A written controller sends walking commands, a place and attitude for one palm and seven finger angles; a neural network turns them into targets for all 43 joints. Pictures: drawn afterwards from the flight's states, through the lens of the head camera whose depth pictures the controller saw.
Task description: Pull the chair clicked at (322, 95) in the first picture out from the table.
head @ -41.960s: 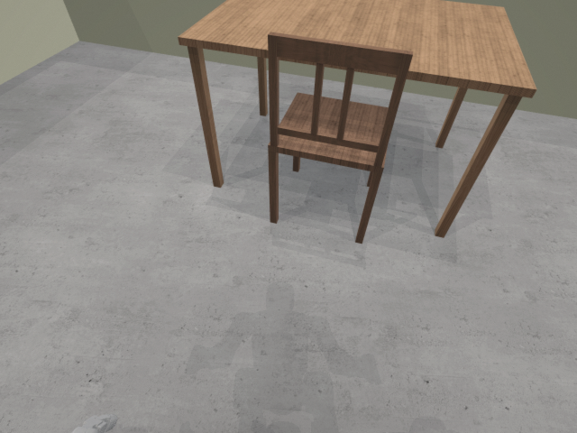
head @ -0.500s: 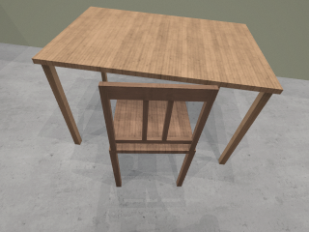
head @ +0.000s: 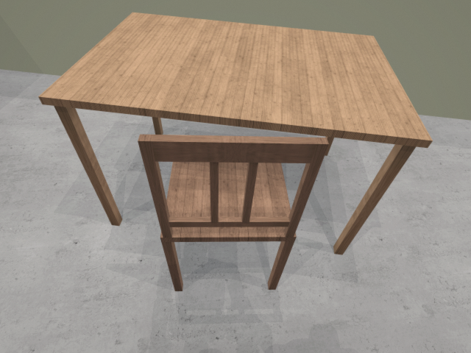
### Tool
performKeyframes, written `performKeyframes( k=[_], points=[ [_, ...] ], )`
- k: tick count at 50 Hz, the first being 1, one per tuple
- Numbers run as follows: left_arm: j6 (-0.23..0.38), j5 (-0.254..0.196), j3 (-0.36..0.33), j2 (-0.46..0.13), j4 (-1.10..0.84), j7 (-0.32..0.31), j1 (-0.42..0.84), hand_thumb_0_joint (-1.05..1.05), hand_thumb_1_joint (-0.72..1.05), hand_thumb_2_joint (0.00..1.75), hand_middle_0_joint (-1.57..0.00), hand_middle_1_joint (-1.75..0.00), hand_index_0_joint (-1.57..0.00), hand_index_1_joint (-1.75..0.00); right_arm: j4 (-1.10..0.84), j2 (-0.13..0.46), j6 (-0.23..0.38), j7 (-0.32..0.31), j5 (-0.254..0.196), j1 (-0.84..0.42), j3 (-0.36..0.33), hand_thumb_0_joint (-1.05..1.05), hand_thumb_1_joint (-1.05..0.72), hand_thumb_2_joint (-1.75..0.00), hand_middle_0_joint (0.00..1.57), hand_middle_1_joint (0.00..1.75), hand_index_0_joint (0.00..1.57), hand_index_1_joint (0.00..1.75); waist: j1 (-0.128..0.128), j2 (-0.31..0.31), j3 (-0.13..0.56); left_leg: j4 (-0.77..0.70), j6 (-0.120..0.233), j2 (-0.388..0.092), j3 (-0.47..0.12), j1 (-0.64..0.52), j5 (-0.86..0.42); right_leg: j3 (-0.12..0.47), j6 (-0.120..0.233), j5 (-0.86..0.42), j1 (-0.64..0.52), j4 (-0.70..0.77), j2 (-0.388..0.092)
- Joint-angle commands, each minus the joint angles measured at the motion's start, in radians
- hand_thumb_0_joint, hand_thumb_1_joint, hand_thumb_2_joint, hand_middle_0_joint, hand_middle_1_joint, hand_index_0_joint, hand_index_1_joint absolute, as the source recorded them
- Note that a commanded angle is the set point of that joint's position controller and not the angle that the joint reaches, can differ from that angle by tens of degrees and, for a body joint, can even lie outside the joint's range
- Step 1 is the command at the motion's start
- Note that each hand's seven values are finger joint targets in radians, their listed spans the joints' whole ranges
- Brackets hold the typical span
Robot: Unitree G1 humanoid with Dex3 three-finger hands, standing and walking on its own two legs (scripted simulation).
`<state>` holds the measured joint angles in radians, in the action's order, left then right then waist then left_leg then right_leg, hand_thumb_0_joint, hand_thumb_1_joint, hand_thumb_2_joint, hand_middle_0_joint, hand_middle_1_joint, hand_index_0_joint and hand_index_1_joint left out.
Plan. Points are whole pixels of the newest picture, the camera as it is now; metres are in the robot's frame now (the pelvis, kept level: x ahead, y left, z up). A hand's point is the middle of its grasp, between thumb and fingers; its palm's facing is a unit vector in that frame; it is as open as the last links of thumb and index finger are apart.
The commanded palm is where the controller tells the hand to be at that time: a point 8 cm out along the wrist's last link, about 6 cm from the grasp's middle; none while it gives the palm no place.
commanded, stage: look again from close up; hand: left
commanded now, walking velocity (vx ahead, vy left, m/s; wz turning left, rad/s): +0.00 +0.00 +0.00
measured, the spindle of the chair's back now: (214, 192) +0.53 +0.08 -0.12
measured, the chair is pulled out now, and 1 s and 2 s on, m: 0.10 0.10 0.10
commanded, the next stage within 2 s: shuffle to correct the standing spot in 1.78 s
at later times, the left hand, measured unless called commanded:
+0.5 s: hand out of the picture +0.02 +0.14 -0.18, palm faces +0.02 -0.99 -0.15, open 7.3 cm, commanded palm none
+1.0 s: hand out of the picture +0.01 +0.14 -0.18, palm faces +0.02 -0.99 -0.14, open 7.3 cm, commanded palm none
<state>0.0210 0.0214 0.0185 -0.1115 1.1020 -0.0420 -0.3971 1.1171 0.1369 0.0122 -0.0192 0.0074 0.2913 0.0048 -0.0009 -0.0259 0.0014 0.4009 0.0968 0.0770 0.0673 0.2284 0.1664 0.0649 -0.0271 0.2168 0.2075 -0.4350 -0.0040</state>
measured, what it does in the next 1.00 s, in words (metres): stands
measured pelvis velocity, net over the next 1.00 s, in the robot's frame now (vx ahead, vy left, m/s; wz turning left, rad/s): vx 0.04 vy -0.02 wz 0.00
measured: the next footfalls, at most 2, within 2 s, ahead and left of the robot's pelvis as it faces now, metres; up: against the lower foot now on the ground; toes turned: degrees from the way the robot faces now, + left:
none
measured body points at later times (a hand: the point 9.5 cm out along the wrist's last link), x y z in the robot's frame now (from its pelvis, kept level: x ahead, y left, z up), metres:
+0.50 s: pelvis +0.03 -0.02 +0.00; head +0.03 -0.01 +0.45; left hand +0.02 +0.19 -0.16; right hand +0.02 -0.23 -0.16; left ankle +0.03 +0.05 -0.74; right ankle +0.01 -0.14 -0.74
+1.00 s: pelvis +0.04 -0.02 +0.00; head +0.05 +0.00 +0.45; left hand +0.01 +0.19 -0.16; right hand +0.03 -0.23 -0.15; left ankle +0.03 +0.05 -0.74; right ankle +0.01 -0.14 -0.74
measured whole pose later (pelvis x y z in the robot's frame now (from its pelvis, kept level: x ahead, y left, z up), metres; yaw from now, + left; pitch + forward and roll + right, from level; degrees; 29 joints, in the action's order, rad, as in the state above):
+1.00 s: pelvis +0.04 -0.02 +0.00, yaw +0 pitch -1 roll +0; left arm 0.02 0.01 0.02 -0.12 1.11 -0.04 -0.36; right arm 1.15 0.13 0.03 -0.03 0.01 0.29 0.02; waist 0.00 -0.03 -0.02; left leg 0.38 0.07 0.06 0.06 0.15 0.22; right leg 0.06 0.00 0.26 0.13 -0.40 0.01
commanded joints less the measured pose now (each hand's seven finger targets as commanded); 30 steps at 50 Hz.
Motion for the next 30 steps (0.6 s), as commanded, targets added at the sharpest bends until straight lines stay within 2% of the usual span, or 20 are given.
performKeyframes(
  k=[1,2,9,12,15,17,21,22,27,30],
  points=[
    [0.013,-0.004,-0.008,-0.078,-0.020,-0.003,-0.079,0.00,0.90,0.90,-0.20,-0.30,-0.20,-0.30,-0.029,0.101,0.019,-0.005,-0.005,0.045,-0.015,0.00,-0.90,-0.90,0.20,0.30,0.20,0.30,0.003,0.021,-0.084,-0.142,-0.046,-0.172,-0.195,-0.003,0.152,0.058,0.063,-0.022,0.073,0.077,-0.072],
    [0.012,-0.003,-0.009,-0.082,-0.023,-0.003,-0.076,0.00,0.90,0.90,-0.20,-0.30,-0.20,-0.30,-0.028,0.100,0.018,-0.005,-0.006,0.043,-0.015,0.00,-0.90,-0.90,0.20,0.30,0.20,0.30,0.001,0.024,-0.098,-0.140,-0.046,-0.171,-0.192,0.002,0.149,0.059,0.064,-0.024,0.073,0.079,-0.069],
    [0.014,-0.007,-0.009,-0.086,-0.022,-0.004,-0.059,0.00,0.90,0.90,-0.20,-0.30,-0.20,-0.30,-0.017,0.097,0.025,-0.008,-0.005,0.044,-0.008,0.00,-0.90,-0.90,0.20,0.30,0.20,0.30,-0.001,0.018,-0.067,-0.118,-0.047,-0.168,-0.175,-0.039,0.052,0.059,0.064,-0.072,0.046,0.076,-0.079],
    [0.015,-0.007,-0.010,-0.088,-0.025,-0.004,-0.048,0.00,0.90,0.90,-0.20,-0.30,-0.20,-0.30,-0.015,0.093,0.026,-0.010,-0.006,0.045,-0.009,0.00,-0.90,-0.90,0.20,0.30,0.20,0.30,0.000,-0.006,-0.061,-0.099,-0.046,-0.165,-0.163,-0.049,0.000,0.062,0.064,-0.095,0.034,0.080,-0.079],
    [0.015,-0.009,-0.010,-0.089,-0.025,-0.005,-0.044,0.00,0.90,0.90,-0.20,-0.30,-0.20,-0.30,-0.009,0.094,0.028,-0.011,-0.004,0.047,-0.005,0.00,-0.90,-0.90,0.20,0.30,0.20,0.30,0.000,0.012,-0.051,-0.093,-0.047,-0.166,-0.159,-0.067,-0.042,0.064,0.064,-0.113,0.027,0.076,-0.082],
    [0.015,-0.008,-0.010,-0.090,-0.025,-0.005,-0.043,0.00,0.90,0.90,-0.20,-0.30,-0.20,-0.30,-0.008,0.090,0.026,-0.011,-0.006,0.045,-0.005,0.00,-0.90,-0.90,0.20,0.30,0.20,0.30,-0.001,-0.008,-0.068,-0.087,-0.046,-0.166,-0.156,-0.059,-0.047,0.064,0.064,-0.113,0.027,0.083,-0.080],
    [0.015,-0.010,-0.010,-0.093,-0.022,-0.005,-0.038,0.00,0.90,0.90,-0.20,-0.30,-0.20,-0.30,-0.001,0.094,0.027,-0.013,-0.005,0.045,-0.004,0.00,-0.90,-0.90,0.20,0.30,0.20,0.30,0.000,0.006,-0.058,-0.086,-0.049,-0.168,-0.153,-0.079,-0.065,0.064,0.063,-0.118,0.021,0.081,-0.081],
    [0.014,-0.010,-0.009,-0.094,-0.023,-0.005,-0.035,0.00,0.90,0.90,-0.20,-0.30,-0.20,-0.30,-0.002,0.090,0.025,-0.013,-0.006,0.044,-0.004,0.00,-0.90,-0.90,0.20,0.30,0.20,0.30,-0.001,-0.001,-0.081,-0.091,-0.048,-0.166,-0.154,-0.063,-0.042,0.064,0.064,-0.100,0.027,0.089,-0.079],
    [0.014,-0.009,-0.011,-0.095,-0.024,-0.005,-0.039,0.00,0.90,0.90,-0.20,-0.30,-0.20,-0.30,0.000,0.092,0.026,-0.014,-0.006,0.044,-0.002,0.00,-0.90,-0.90,0.20,0.30,0.20,0.30,-0.002,0.001,-0.075,-0.087,-0.047,-0.168,-0.150,-0.077,-0.067,0.063,0.063,-0.117,0.020,0.090,-0.079],
    [0.014,-0.011,-0.010,-0.095,-0.019,-0.005,-0.041,0.00,0.90,0.90,-0.20,-0.30,-0.20,-0.30,0.003,0.097,0.029,-0.015,-0.004,0.045,-0.002,0.00,-0.90,-0.90,0.20,0.30,0.20,0.30,-0.001,0.012,-0.049,-0.083,-0.047,-0.169,-0.151,-0.106,-0.105,0.064,0.063,-0.135,0.012,0.083,-0.081]
  ],
)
